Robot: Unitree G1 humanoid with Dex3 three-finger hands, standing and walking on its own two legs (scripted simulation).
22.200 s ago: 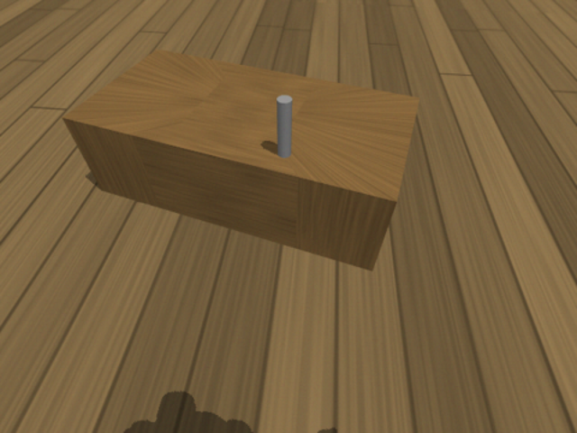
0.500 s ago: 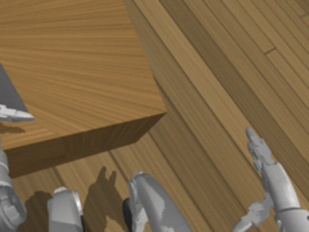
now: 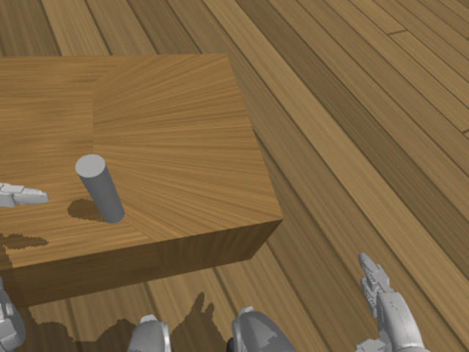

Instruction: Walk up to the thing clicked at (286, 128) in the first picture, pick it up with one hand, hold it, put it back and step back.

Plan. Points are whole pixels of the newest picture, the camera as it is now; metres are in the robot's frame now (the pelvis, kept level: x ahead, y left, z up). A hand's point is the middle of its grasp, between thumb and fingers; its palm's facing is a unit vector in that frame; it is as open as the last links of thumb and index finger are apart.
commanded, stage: home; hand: left
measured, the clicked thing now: (104, 193) +0.48 +0.19 -0.14
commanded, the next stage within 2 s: none
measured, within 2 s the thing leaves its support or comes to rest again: neither
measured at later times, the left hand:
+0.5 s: hand (37, 257) +0.31 +0.24 -0.01, palm faces +0.23 -0.93 -0.29, open 17.5 cm
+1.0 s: hand (92, 344) +0.19 +0.16 +0.00, palm faces +0.15 -0.94 -0.30, open 17.7 cm
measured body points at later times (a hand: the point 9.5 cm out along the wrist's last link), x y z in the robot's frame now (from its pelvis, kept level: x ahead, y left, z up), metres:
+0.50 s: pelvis +0.03 +0.00 +0.05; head +0.08 +0.02 +0.50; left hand +0.29 +0.29 +0.01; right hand +0.20 -0.23 +0.01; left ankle +0.04 +0.10 -0.64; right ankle +0.02 -0.14 -0.64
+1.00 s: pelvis +0.02 -0.03 +0.05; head +0.06 -0.03 +0.50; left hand +0.17 +0.21 +0.02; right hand +0.18 -0.26 -0.03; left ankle +0.04 +0.10 -0.64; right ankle +0.02 -0.14 -0.64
